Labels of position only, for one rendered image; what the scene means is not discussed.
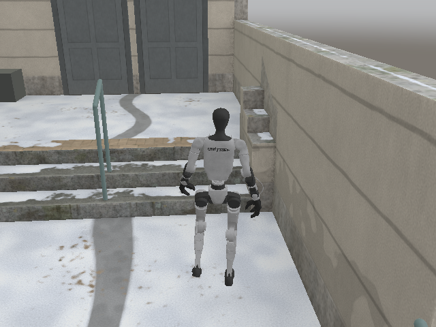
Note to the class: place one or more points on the stairs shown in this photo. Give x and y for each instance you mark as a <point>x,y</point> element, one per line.
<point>144,182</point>

